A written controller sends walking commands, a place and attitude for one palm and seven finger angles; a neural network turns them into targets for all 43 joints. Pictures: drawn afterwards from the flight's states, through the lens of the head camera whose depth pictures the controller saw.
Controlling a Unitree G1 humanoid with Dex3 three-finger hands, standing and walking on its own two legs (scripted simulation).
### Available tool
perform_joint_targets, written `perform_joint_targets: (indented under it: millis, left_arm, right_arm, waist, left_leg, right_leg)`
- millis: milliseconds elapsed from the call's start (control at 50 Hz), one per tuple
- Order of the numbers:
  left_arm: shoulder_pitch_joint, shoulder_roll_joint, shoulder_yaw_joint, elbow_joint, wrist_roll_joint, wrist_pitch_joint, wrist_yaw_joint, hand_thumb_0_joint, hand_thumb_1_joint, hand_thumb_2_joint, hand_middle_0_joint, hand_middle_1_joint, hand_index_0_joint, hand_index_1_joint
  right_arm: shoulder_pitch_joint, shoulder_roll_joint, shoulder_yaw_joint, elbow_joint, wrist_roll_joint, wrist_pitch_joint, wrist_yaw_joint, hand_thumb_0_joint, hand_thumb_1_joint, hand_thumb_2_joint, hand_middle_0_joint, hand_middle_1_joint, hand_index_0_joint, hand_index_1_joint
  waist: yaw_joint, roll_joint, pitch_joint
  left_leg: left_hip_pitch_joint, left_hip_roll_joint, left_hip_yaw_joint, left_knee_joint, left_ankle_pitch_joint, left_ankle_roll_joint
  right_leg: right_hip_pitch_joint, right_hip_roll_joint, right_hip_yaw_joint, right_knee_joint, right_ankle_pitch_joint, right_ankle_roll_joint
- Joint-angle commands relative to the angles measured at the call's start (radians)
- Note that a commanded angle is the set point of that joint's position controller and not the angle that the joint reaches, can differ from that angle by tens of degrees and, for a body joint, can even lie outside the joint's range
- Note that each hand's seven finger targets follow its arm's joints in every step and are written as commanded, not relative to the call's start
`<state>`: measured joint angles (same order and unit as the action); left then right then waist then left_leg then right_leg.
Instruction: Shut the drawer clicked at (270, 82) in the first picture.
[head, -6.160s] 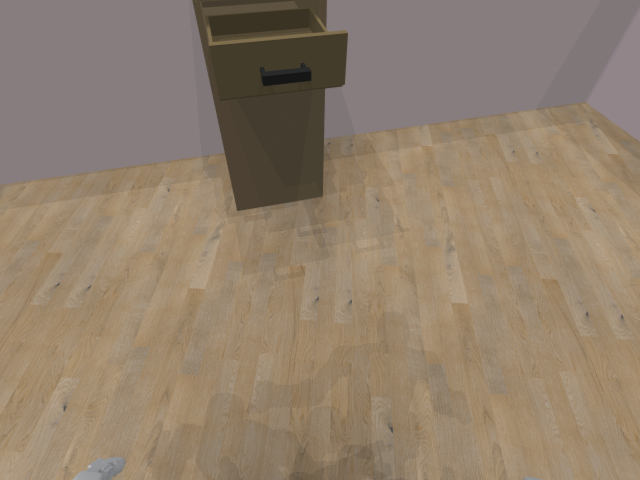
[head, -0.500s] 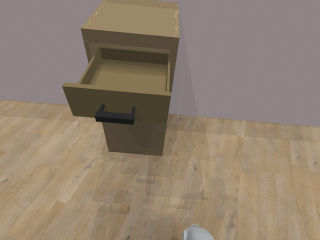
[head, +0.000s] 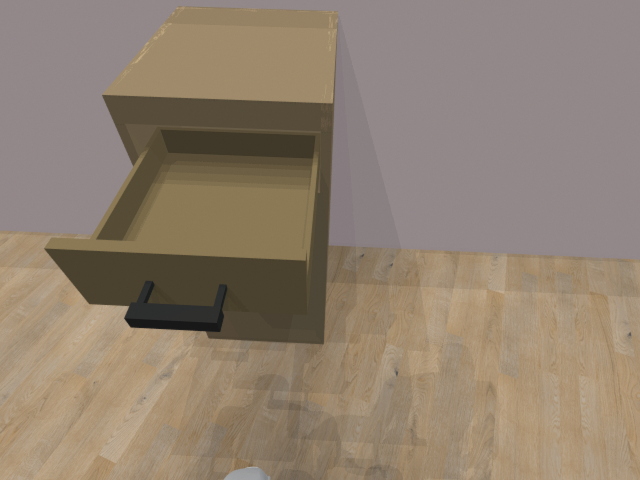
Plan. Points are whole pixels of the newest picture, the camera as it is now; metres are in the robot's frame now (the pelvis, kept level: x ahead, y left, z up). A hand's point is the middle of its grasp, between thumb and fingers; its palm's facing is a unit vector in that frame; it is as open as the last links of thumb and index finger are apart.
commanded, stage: come to a stop and stand still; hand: left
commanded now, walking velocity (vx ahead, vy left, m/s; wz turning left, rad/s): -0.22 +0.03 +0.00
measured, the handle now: (180, 303) +0.34 +0.22 +0.00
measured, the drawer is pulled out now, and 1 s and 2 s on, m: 0.30 0.30 0.30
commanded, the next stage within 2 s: look again from close up in 1.52 s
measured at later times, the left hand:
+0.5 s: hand out of the picture +0.02 +0.19 -0.17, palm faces +0.04 -0.95 -0.30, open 7.3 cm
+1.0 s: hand out of the picture -0.05 +0.17 -0.16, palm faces +0.10 -0.96 -0.24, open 7.3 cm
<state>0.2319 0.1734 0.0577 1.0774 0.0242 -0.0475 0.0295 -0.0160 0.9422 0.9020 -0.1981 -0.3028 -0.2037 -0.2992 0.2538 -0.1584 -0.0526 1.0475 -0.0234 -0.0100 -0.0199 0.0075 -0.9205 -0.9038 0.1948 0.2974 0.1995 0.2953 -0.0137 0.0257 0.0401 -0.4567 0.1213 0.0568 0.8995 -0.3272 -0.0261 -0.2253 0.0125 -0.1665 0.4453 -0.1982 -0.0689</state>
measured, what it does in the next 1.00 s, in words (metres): steps on the spot: left foot, then right foot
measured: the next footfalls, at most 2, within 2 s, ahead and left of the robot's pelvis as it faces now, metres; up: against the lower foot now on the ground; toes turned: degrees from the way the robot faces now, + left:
left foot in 0.10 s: +0.12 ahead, +0.15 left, +0.00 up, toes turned +4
right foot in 0.48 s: +0.04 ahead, -0.12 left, +0.00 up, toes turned -6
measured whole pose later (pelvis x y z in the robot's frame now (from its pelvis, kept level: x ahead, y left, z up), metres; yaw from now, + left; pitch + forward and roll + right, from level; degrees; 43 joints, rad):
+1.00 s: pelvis -0.02 -0.02 +0.01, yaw +0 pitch +0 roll +2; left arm 0.31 0.16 0.05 1.11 0.03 0.01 0.03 0.00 0.91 0.90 -0.20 -0.30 -0.21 -0.30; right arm 0.23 -0.20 -0.04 1.07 -0.01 0.03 -0.02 0.01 -0.91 -0.90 0.19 0.30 0.20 0.30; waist 0.05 0.00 0.05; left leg -0.21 0.04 0.03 0.54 -0.30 -0.04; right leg -0.22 -0.05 -0.09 0.44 -0.21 -0.03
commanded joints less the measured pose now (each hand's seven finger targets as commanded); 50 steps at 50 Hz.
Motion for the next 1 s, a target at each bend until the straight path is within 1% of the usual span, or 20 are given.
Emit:
perform_joint_targets:
  millis: [0,60,80,100,140,220,280,320,380,420,460,500,540,580,720,780,860,920,960,980]
  left_arm:
    - [0.045,0.093,0.000,-0.023,-0.005,-0.005,-0.007,0.000,0.900,0.900,-0.200,-0.300,-0.200,-0.300]
    - [0.051,0.080,-0.014,-0.001,-0.015,0.009,-0.001,0.000,0.900,0.900,-0.200,-0.300,-0.200,-0.300]
    - [0.095,0.054,-0.023,0.003,-0.019,0.016,0.002,0.000,0.900,0.900,-0.200,-0.300,-0.200,-0.300]
    - [0.117,0.048,-0.025,0.006,-0.017,0.024,0.008,0.000,0.900,0.900,-0.200,-0.300,-0.200,-0.300]
    - [0.128,0.064,-0.026,0.013,-0.018,0.044,0.010,0.000,0.900,0.900,-0.200,-0.300,-0.200,-0.300]
    - [0.127,0.090,-0.012,-0.012,-0.011,0.074,0.002,0.000,0.900,0.900,-0.200,-0.300,-0.200,-0.300]
    - [0.134,0.075,0.006,-0.041,-0.007,0.086,0.006,0.000,0.900,0.900,-0.200,-0.300,-0.200,-0.300]
    - [0.130,0.059,0.009,-0.059,-0.008,0.084,0.005,0.000,0.900,0.900,-0.200,-0.300,-0.200,-0.300]
    - [0.158,0.035,0.005,-0.069,-0.010,0.075,0.004,0.000,0.900,0.900,-0.200,-0.300,-0.200,-0.300]
    - [0.219,0.048,-0.001,-0.041,-0.002,0.057,0.005,0.000,0.900,0.900,-0.200,-0.300,-0.200,-0.300]
    - [0.122,0.171,0.000,-0.063,0.004,0.039,0.006,0.000,0.900,0.900,-0.200,-0.300,-0.200,-0.300]
    - [0.062,0.188,0.009,-0.079,0.003,0.033,0.006,0.000,0.900,0.900,-0.200,-0.300,-0.200,-0.300]
    - [0.037,0.153,0.003,-0.075,0.000,0.029,0.005,0.000,0.900,0.900,-0.200,-0.300,-0.200,-0.300]
    - [0.045,0.152,0.005,-0.074,-0.004,0.026,0.000,0.000,0.900,0.900,-0.200,-0.300,-0.200,-0.300]
    - [0.153,0.158,0.026,-0.045,-0.004,0.025,0.015,0.000,0.900,0.900,-0.200,-0.300,-0.200,-0.300]
    - [0.171,0.156,0.023,-0.034,-0.002,0.026,0.017,0.000,0.900,0.900,-0.200,-0.300,-0.200,-0.300]
    - [0.135,0.162,0.023,-0.029,0.004,0.033,0.013,0.000,0.900,0.900,-0.200,-0.300,-0.200,-0.300]
    - [0.088,0.165,0.020,-0.015,0.001,0.038,0.009,0.000,0.900,0.900,-0.200,-0.300,-0.200,-0.300]
    - [0.054,0.139,0.013,-0.010,-0.008,0.045,0.009,0.000,0.900,0.900,-0.200,-0.300,-0.200,-0.300]
    - [0.060,0.104,0.003,-0.010,-0.012,0.050,0.007,0.000,0.900,0.900,-0.200,-0.300,-0.200,-0.300]
  right_arm:
    - [0.076,0.008,0.020,0.004,0.007,-0.005,0.008,0.000,-0.900,-0.900,0.200,0.300,0.200,0.300]
    - [0.094,-0.036,0.026,0.031,0.012,-0.018,-0.001,0.000,-0.900,-0.900,0.200,0.300,0.200,0.300]
    - [0.074,-0.082,0.023,0.025,0.011,-0.027,-0.006,0.000,-0.900,-0.900,0.200,0.300,0.200,0.300]
    - [0.048,-0.117,0.018,0.013,0.012,-0.021,-0.009,0.000,-0.900,-0.900,0.200,0.300,0.200,0.300]
    - [-0.009,-0.130,0.015,0.002,0.018,-0.016,-0.023,0.000,-0.900,-0.900,0.200,0.300,0.200,0.300]
    - [-0.033,-0.173,-0.012,-0.024,0.016,0.006,-0.038,0.000,-0.900,-0.900,0.200,0.300,0.200,0.300]
    - [-0.052,-0.194,-0.032,-0.047,0.006,0.020,-0.042,0.000,-0.900,-0.900,0.200,0.300,0.200,0.300]
    - [-0.078,-0.184,-0.039,-0.065,0.003,0.022,-0.036,0.000,-0.900,-0.900,0.200,0.300,0.200,0.300]
    - [-0.109,-0.179,-0.042,-0.075,0.000,0.023,-0.022,0.000,-0.900,-0.900,0.200,0.300,0.200,0.300]
    - [-0.108,-0.143,-0.033,-0.069,0.011,0.025,-0.009,0.000,-0.900,-0.900,0.200,0.300,0.200,0.300]
    - [-0.103,-0.040,-0.008,-0.087,0.022,0.037,0.012,0.000,-0.900,-0.900,0.200,0.300,0.200,0.300]
    - [-0.141,-0.076,-0.011,-0.078,0.008,0.048,0.018,0.000,-0.900,-0.900,0.200,0.300,0.200,0.300]
    - [-0.082,-0.087,-0.011,-0.030,0.005,0.042,0.020,0.000,-0.900,-0.900,0.200,0.300,0.200,0.300]
    - [-0.032,-0.088,-0.011,-0.009,0.003,0.042,0.024,0.000,-0.900,-0.900,0.200,0.300,0.200,0.300]
    - [-0.011,-0.106,-0.013,-0.028,0.004,0.044,0.013,0.000,-0.900,-0.900,0.200,0.300,0.200,0.300]
    - [-0.019,-0.097,-0.008,-0.036,0.008,0.046,0.009,0.000,-0.900,-0.900,0.200,0.300,0.200,0.300]
    - [-0.012,-0.080,0.000,-0.031,0.015,0.040,0.008,0.000,-0.900,-0.900,0.200,0.300,0.200,0.300]
    - [0.038,-0.064,0.005,-0.008,0.018,0.033,0.004,0.000,-0.900,-0.900,0.200,0.300,0.200,0.300]
    - [0.094,-0.064,0.011,0.025,0.016,0.021,0.000,0.000,-0.900,-0.900,0.200,0.300,0.200,0.300]
    - [0.101,-0.086,0.011,0.029,0.014,0.012,-0.004,0.000,-0.900,-0.900,0.200,0.300,0.200,0.300]
  waist:
    - [0.009,-0.117,-0.004]
    - [-0.011,-0.054,-0.048]
    - [0.014,0.045,-0.064]
    - [0.026,0.056,-0.040]
    - [0.032,0.188,-0.025]
    - [0.019,0.161,-0.018]
    - [0.014,0.130,-0.097]
    - [0.020,0.083,-0.119]
    - [0.032,0.146,-0.133]
    - [0.059,0.048,-0.134]
    - [0.025,-0.259,-0.019]
    - [0.048,-0.261,0.072]
    - [0.030,-0.158,0.092]
    - [0.030,-0.129,0.091]
    - [0.080,-0.142,-0.003]
    - [0.085,-0.153,-0.035]
    - [0.075,-0.185,-0.049]
    - [0.040,-0.206,-0.045]
    - [0.007,-0.162,-0.025]
    - [0.007,-0.068,-0.015]
  left_leg:
    - [0.173,-0.032,0.002,-0.219,0.046,-0.019]
    - [0.375,-0.018,-0.027,-0.495,0.315,-0.021]
    - [0.400,0.058,-0.083,-0.507,0.508,0.005]
    - [0.351,0.110,-0.102,-0.503,0.579,0.038]
    - [0.311,0.147,-0.144,-0.560,0.693,0.090]
    - [0.341,0.218,-0.193,-0.597,0.762,0.176]
    - [0.380,0.243,-0.179,-0.536,0.827,0.227]
    - [0.367,0.229,-0.158,-0.521,0.754,0.221]
    - [0.277,0.186,-0.133,-0.528,0.526,0.179]
    - [0.182,0.084,-0.092,-0.460,0.232,0.106]
    - [0.102,-0.071,0.001,-0.326,-0.102,-0.004]
    - [0.093,-0.060,-0.062,-0.192,-0.089,0.008]
    - [0.084,-0.060,-0.066,-0.129,-0.031,0.011]
    - [0.053,-0.069,-0.058,-0.085,0.000,0.000]
    - [-0.054,-0.066,-0.072,-0.026,-0.049,-0.029]
    - [-0.026,-0.071,-0.069,-0.063,-0.074,-0.031]
    - [0.089,-0.084,-0.041,-0.193,-0.088,-0.018]
    - [0.224,-0.096,-0.013,-0.351,-0.002,-0.010]
    - [0.374,-0.087,-0.006,-0.513,0.122,0.000]
    - [0.408,-0.038,-0.054,-0.556,0.132,0.015]
  right_leg:
    - [-0.067,-0.254,0.209,-0.213,0.168,-0.092]
    - [-0.060,-0.178,0.147,-0.072,0.222,-0.006]
    - [-0.062,-0.138,0.141,-0.039,0.154,0.034]
    - [-0.029,-0.119,0.129,-0.049,0.054,0.056]
    - [0.008,-0.099,0.094,0.016,-0.031,0.089]
    - [-0.099,-0.075,0.115,0.275,-0.269,0.087]
    - [-0.182,-0.062,0.165,0.497,-0.339,0.091]
    - [-0.183,-0.060,0.169,0.503,-0.323,0.093]
    - [-0.060,-0.066,0.130,0.290,-0.255,0.088]
    - [0.087,-0.057,0.112,0.002,-0.039,0.095]
    - [-0.063,-0.330,0.430,-0.269,-0.237,-0.013]
    - [-0.176,-0.344,0.512,-0.343,-0.376,-0.059]
    - [-0.129,-0.315,0.439,-0.309,-0.275,-0.057]
    - [-0.063,-0.294,0.373,-0.282,-0.181,-0.049]
    - [0.205,-0.358,0.365,-0.187,0.217,-0.104]
    - [0.224,-0.351,0.353,-0.159,0.326,-0.110]
    - [0.150,-0.327,0.336,-0.175,0.245,-0.109]
    - [0.054,-0.284,0.302,-0.169,0.125,-0.075]
    - [-0.071,-0.231,0.258,-0.140,-0.034,-0.016]
    - [-0.127,-0.177,0.230,-0.096,-0.103,0.015]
